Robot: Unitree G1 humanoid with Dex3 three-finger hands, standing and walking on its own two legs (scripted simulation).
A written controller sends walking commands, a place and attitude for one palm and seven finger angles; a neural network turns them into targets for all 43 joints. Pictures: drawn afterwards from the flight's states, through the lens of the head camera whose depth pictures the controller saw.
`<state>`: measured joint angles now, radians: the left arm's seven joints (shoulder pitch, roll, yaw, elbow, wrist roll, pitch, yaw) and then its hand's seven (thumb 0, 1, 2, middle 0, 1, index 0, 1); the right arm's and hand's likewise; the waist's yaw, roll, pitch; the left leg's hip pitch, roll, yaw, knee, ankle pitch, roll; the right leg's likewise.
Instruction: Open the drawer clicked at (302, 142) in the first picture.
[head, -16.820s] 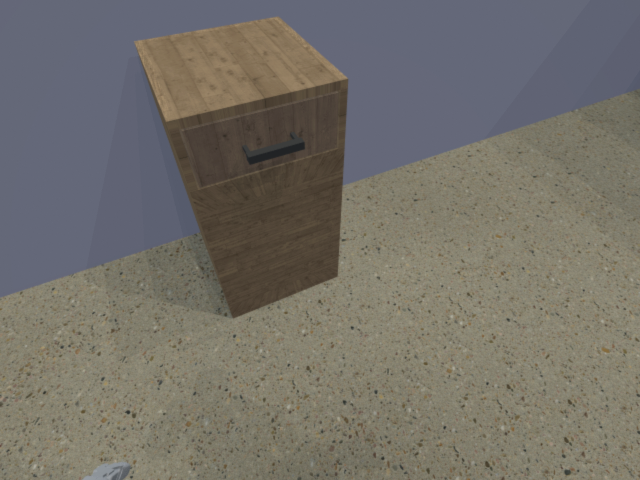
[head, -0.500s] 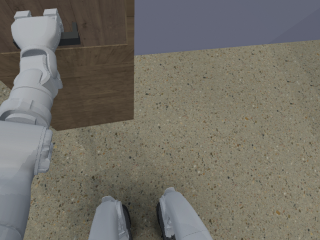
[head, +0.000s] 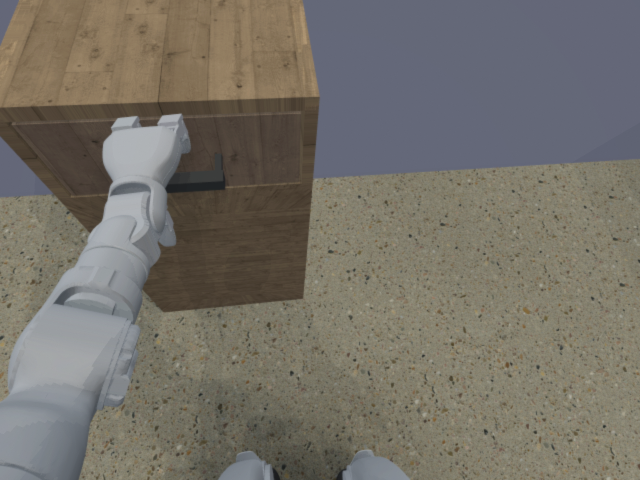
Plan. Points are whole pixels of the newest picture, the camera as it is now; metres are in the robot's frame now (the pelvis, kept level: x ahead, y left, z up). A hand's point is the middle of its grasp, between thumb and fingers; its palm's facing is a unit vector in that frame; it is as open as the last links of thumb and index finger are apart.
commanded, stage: lift the fingers back up to retry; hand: left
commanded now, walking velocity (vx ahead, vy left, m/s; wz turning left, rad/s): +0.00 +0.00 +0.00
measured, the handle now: (176, 172) +0.56 +0.16 -0.03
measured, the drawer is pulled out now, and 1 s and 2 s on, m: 0.00 0.00 0.00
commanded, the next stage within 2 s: re-aim the fingers above the handle in 0.10 s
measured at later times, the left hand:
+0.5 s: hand (164, 176) +0.51 +0.16 +0.03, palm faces -0.06 -0.04 -1.00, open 13.8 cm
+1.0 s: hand (158, 179) +0.50 +0.17 +0.03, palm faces -0.07 -0.04 -1.00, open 13.8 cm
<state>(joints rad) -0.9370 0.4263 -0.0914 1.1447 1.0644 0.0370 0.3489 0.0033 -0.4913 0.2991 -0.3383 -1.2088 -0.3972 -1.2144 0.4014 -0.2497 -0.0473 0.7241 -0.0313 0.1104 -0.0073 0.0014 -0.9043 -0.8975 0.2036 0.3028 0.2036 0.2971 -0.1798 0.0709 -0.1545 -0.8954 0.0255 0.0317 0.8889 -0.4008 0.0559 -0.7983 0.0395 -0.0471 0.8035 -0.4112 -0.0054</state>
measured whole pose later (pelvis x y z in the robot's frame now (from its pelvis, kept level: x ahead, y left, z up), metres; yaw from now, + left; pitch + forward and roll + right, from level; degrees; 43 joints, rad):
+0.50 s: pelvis +0.01 -0.01 +0.01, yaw +0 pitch +22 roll -2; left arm -0.91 0.40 -0.09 1.15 1.07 0.04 0.35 0.00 -0.49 0.30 -0.32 -1.20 -0.32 -1.20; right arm 0.37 -0.24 -0.06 0.70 -0.02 0.14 0.00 0.00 -0.91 -0.90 0.20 0.30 0.20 0.30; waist -0.16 0.07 -0.16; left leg -0.82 0.02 0.04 0.84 -0.39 0.04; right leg -0.75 0.04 -0.03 0.79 -0.42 -0.02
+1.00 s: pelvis +0.00 -0.01 +0.00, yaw +0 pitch +22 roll -2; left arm -0.94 0.45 -0.08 1.18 1.08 0.00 0.34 0.00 -0.49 0.30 -0.31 -1.20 -0.32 -1.20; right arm 0.40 -0.25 -0.06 0.72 -0.02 0.11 -0.01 0.00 -0.91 -0.90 0.20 0.30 0.20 0.30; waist -0.17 0.06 -0.16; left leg -0.85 0.03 0.04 0.85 -0.38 0.04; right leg -0.77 0.04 -0.04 0.80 -0.40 -0.02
